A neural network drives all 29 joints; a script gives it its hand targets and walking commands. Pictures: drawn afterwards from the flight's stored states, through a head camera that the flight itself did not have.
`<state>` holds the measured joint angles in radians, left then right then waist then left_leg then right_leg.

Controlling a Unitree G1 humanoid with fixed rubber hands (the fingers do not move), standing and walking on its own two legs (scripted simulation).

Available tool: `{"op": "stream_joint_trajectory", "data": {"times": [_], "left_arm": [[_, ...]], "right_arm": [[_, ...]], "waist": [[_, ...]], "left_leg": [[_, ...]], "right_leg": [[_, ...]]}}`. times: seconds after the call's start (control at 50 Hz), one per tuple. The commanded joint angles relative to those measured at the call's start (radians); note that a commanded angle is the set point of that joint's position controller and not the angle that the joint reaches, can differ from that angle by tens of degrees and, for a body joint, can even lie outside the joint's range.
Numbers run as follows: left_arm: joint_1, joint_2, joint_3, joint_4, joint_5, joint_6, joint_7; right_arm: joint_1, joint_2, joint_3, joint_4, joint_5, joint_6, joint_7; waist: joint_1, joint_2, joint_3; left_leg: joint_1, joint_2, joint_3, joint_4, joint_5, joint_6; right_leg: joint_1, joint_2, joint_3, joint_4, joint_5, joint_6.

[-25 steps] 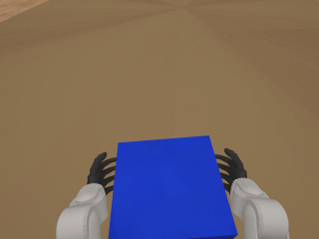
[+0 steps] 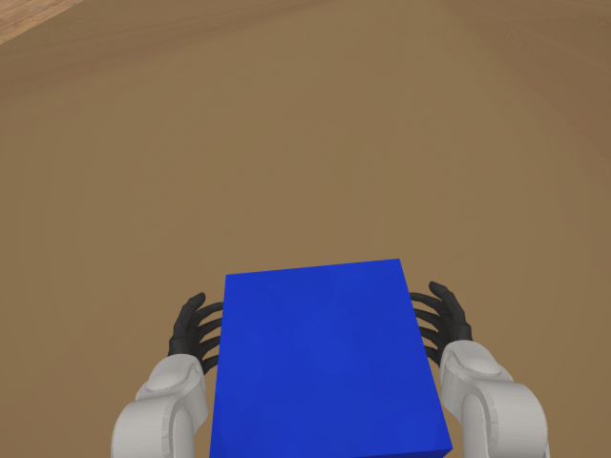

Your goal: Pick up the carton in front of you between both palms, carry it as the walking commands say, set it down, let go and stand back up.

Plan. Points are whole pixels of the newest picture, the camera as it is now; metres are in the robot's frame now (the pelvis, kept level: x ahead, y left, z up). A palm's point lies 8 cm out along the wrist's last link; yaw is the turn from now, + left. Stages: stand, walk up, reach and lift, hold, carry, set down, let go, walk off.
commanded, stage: carry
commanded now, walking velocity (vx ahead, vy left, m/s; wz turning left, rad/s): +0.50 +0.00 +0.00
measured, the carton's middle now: (323, 386) +0.22 +0.00 -0.01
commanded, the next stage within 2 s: none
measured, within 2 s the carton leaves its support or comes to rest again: neither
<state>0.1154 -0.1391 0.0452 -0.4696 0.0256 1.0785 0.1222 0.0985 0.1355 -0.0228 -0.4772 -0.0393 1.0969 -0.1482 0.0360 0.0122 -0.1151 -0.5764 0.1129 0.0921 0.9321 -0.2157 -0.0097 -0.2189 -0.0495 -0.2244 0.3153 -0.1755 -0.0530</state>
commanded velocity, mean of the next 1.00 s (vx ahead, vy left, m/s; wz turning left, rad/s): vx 0.33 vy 0.00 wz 0.00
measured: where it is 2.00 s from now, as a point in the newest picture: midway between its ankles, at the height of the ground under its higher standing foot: (324, 333)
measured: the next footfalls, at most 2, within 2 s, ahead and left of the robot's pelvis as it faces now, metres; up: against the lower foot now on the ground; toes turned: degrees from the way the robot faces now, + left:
left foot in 0.24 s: +0.35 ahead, +0.13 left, +0.00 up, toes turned +10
right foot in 0.74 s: +0.68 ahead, -0.10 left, +0.00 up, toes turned -10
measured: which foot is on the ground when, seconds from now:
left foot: up 0.00-0.22, down 0.24-0.76, up 0.78-1.00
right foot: down 0.00-0.28, up 0.30-0.72, down 0.74-1.00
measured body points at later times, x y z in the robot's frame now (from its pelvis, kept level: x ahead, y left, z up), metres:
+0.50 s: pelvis +0.33 +0.05 +0.00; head +0.33 +0.07 +0.45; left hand +0.58 +0.18 +0.07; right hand +0.55 -0.12 +0.08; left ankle +0.31 +0.13 -0.75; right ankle +0.34 -0.10 -0.68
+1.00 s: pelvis +0.63 -0.02 +0.00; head +0.65 -0.04 +0.45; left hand +0.86 +0.14 +0.06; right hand +0.87 -0.17 +0.05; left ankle +0.66 +0.11 -0.72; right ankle +0.64 -0.10 -0.75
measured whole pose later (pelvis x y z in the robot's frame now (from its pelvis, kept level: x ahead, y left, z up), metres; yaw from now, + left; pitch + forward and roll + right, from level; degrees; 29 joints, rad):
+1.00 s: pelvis +0.63 -0.02 +0.00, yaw +0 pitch +4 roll +1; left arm 0.12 -0.14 0.04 -0.51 0.03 1.05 0.11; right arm 0.10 0.13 -0.01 -0.52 -0.05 1.07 -0.14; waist 0.03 0.03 -0.03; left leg -0.46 0.07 0.11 0.68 -0.31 -0.02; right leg -0.26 -0.05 -0.24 0.34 -0.15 -0.06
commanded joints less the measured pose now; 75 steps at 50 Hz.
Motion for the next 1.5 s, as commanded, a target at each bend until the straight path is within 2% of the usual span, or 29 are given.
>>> {"op": "stream_joint_trajectory", "data": {"times": [0.0,0.16,0.2,0.22,0.24,0.26,0.28,0.3,0.34,0.38,0.46,0.54,0.64,0.7,0.72,0.74,0.76,0.78,0.82,0.86,0.94,0.98,1.04,1.08,1.1,1.14,1.24,1.3,1.48], "left_arm": [[-0.343,-0.681,-0.579,-0.143,-0.205,-0.019,-0.048],[-0.310,-0.518,-0.514,-0.174,-0.171,0.041,0.026],[-0.329,-0.501,-0.513,-0.183,-0.172,0.056,0.037],[-0.337,-0.498,-0.517,-0.190,-0.173,0.062,0.040],[-0.349,-0.488,-0.518,-0.199,-0.179,0.070,0.043],[-0.371,-0.495,-0.535,-0.234,-0.193,0.077,0.041],[-0.389,-0.515,-0.555,-0.235,-0.211,0.077,0.035],[-0.387,-0.569,-0.564,-0.217,-0.212,0.074,0.028],[-0.389,-0.654,-0.564,-0.187,-0.196,0.060,0.011],[-0.391,-0.714,-0.571,-0.172,-0.181,0.041,0.001],[-0.357,-0.711,-0.566,-0.177,-0.151,0.025,0.008],[-0.327,-0.642,-0.554,-0.176,-0.147,0.042,0.024],[-0.340,-0.573,-0.545,-0.166,-0.165,0.070,0.024],[-0.315,-0.570,-0.525,-0.138,-0.163,0.070,0.020],[-0.310,-0.578,-0.520,-0.135,-0.159,0.066,0.017],[-0.309,-0.574,-0.513,-0.129,-0.158,0.063,0.014],[-0.291,-0.602,-0.522,-0.126,-0.181,0.052,0.009],[-0.296,-0.635,-0.532,-0.152,-0.192,0.042,-0.001],[-0.333,-0.738,-0.564,-0.164,-0.200,0.011,-0.030],[-0.359,-0.793,-0.593,-0.168,-0.210,-0.018,-0.055],[-0.291,-0.769,-0.606,-0.160,-0.206,-0.043,-0.077],[-0.264,-0.737,-0.602,-0.166,-0.202,-0.044,-0.073],[-0.280,-0.684,-0.592,-0.191,-0.193,-0.028,-0.055],[-0.290,-0.639,-0.572,-0.178,-0.175,-0.006,-0.033],[-0.299,-0.612,-0.560,-0.173,-0.167,0.010,-0.019],[-0.310,-0.553,-0.545,-0.189,-0.163,0.043,0.000],[-0.353,-0.509,-0.526,-0.133,-0.156,0.073,0.016],[-0.383,-0.525,-0.531,-0.106,-0.158,0.066,0.001],[-0.445,-0.518,-0.491,0.053,-0.110,-0.040,-0.087]], "right_arm": [[-0.294,0.737,0.544,-0.100,0.140,-0.032,0.021],[-0.310,0.554,0.514,-0.165,0.184,0.029,-0.013],[-0.310,0.532,0.498,-0.161,0.192,0.040,-0.017],[-0.298,0.525,0.488,-0.148,0.194,0.044,-0.019],[-0.287,0.518,0.478,-0.142,0.194,0.046,-0.021],[-0.300,0.519,0.470,-0.133,0.200,0.043,-0.024],[-0.295,0.559,0.475,-0.140,0.212,0.043,-0.019],[-0.315,0.592,0.488,-0.165,0.219,0.041,-0.008],[-0.364,0.670,0.520,-0.181,0.230,0.025,0.018],[-0.404,0.707,0.545,-0.197,0.243,0.010,0.040],[-0.372,0.682,0.561,-0.195,0.258,0.003,0.058],[-0.327,0.610,0.534,-0.183,0.238,0.018,0.040],[-0.301,0.564,0.498,-0.145,0.193,0.042,0.013],[-0.322,0.574,0.505,-0.147,0.185,0.046,0.006],[-0.320,0.575,0.507,-0.143,0.184,0.045,0.004],[-0.322,0.583,0.528,-0.166,0.191,0.046,0.006],[-0.308,0.598,0.542,-0.178,0.199,0.045,0.012],[-0.305,0.647,0.564,-0.161,0.210,0.035,0.019],[-0.337,0.756,0.577,-0.155,0.204,0.007,0.042],[-0.336,0.817,0.588,-0.146,0.191,-0.020,0.058],[-0.250,0.813,0.590,-0.129,0.154,-0.054,0.054],[-0.239,0.781,0.591,-0.143,0.149,-0.053,0.049],[-0.261,0.721,0.585,-0.171,0.162,-0.038,0.042],[-0.275,0.657,0.566,-0.179,0.174,-0.014,0.034],[-0.291,0.622,0.553,-0.175,0.180,-0.001,0.028],[-0.285,0.585,0.522,-0.133,0.189,0.017,0.017],[-0.301,0.545,0.478,-0.071,0.175,0.044,0.009],[-0.349,0.555,0.493,-0.064,0.180,0.039,0.025],[-0.427,0.532,0.476,0.078,0.128,-0.059,0.110]], "waist": [[-0.023,-0.134,-0.114],[-0.017,-0.160,0.009],[-0.030,-0.142,-0.028],[-0.043,-0.092,-0.089],[-0.067,0.027,-0.153],[-0.075,0.301,-0.249],[-0.064,0.319,-0.220],[-0.064,0.226,-0.228],[-0.055,0.040,-0.224],[-0.047,0.078,-0.214],[-0.049,0.120,-0.138],[-0.053,0.120,-0.069],[-0.053,0.148,0.024],[-0.022,0.111,-0.057],[-0.009,0.056,-0.124],[0.001,-0.173,-0.250],[-0.001,-0.351,-0.288],[-0.011,-0.269,-0.286],[-0.015,-0.118,-0.272],[-0.027,-0.108,-0.259],[-0.027,-0.156,-0.246],[-0.023,-0.184,-0.246],[-0.032,-0.148,-0.193],[-0.030,-0.074,-0.154],[-0.024,0.012,-0.130],[-0.029,0.094,-0.113],[-0.034,0.049,-0.185],[-0.035,0.022,-0.214],[-0.034,-0.021,-0.235]], "left_leg": [[-0.052,0.016,0.020,-0.192,0.094,-0.017],[0.025,-0.021,0.107,-0.429,0.171,0.017],[0.201,-0.068,0.170,-0.475,0.114,0.033],[0.393,-0.103,0.193,-0.473,0.055,0.037],[0.584,0.023,-0.010,-0.538,-0.068,0.063],[0.802,0.274,-0.478,-0.655,-0.145,0.214],[0.822,0.320,-0.612,-0.723,0.064,0.242],[0.795,0.303,-0.488,-0.688,0.206,0.236],[0.671,0.260,-0.309,-0.671,0.274,0.171],[0.579,0.217,-0.194,-0.732,0.151,0.119],[0.574,0.185,-0.089,-0.817,0.078,0.132],[0.602,0.149,0.001,-0.811,0.195,0.125],[0.635,0.146,0.056,-0.773,0.305,0.103],[0.583,0.084,0.165,-0.464,0.608,0.039],[0.457,0.043,0.166,-0.264,0.502,0.007],[0.173,-0.045,0.138,0.056,0.208,-0.047],[0.027,-0.152,0.065,0.294,-0.285,-0.060],[-0.013,-0.097,-0.043,0.389,-0.325,-0.032],[-0.001,-0.019,-0.091,0.286,-0.252,0.006],[0.106,-0.009,-0.051,0.046,-0.160,0.003],[0.228,-0.050,0.022,-0.280,-0.109,-0.013],[0.256,-0.056,0.050,-0.352,-0.009,-0.016],[0.365,-0.036,0.081,-0.530,0.225,-0.016],[0.456,0.049,0.033,-0.547,0.326,-0.016],[0.470,0.114,-0.024,-0.515,0.534,0.005],[0.400,0.123,-0.050,-0.500,0.529,0.040],[0.449,0.088,-0.011,-0.436,0.705,0.038],[0.471,0.082,-0.001,-0.411,0.738,0.044],[0.452,0.060,0.019,-0.382,0.637,0.039]], "right_leg": [[0.177,-0.238,0.198,-0.216,-0.034,-0.077],[0.248,-0.216,0.095,-0.140,0.172,-0.045],[0.223,-0.189,0.035,0.023,0.327,-0.016],[0.153,-0.144,-0.013,0.201,0.391,0.008],[-0.010,-0.097,-0.027,0.439,0.258,0.048],[-0.301,0.024,0.008,0.771,-0.012,0.097],[-0.464,0.053,0.128,0.926,-0.310,0.080],[-0.486,-0.012,0.195,1.007,-0.301,0.052],[-0.449,-0.078,0.223,0.915,-0.188,0.028],[-0.383,-0.084,0.193,0.789,-0.096,0.033],[-0.418,-0.078,0.134,0.558,0.002,0.062],[-0.407,-0.057,0.071,0.332,0.109,0.069],[-0.354,-0.039,0.022,0.195,0.148,0.040],[-0.042,0.063,-0.078,0.123,0.128,0.024],[0.166,0.012,-0.011,0.115,0.169,0.023],[0.450,-0.271,0.380,0.095,0.282,-0.100],[0.490,-0.390,0.618,-0.023,0.531,-0.207],[0.459,-0.390,0.521,0.002,0.676,-0.206],[0.343,-0.331,0.341,0.020,0.738,-0.136],[0.234,-0.270,0.223,-0.029,0.613,-0.066],[0.173,-0.231,0.095,-0.026,0.616,-0.083],[0.171,-0.227,0.075,-0.006,0.568,-0.072],[0.086,-0.178,0.050,0.048,0.311,-0.010],[-0.011,-0.151,0.053,0.102,0.123,0.027],[-0.053,-0.114,0.053,0.126,0.034,0.050],[0.008,-0.115,0.093,0.110,0.061,0.072],[0.071,-0.119,0.094,0.166,0.292,0.081],[0.075,-0.113,0.092,0.177,0.332,0.084],[0.111,-0.117,0.091,0.187,0.420,0.080]]}}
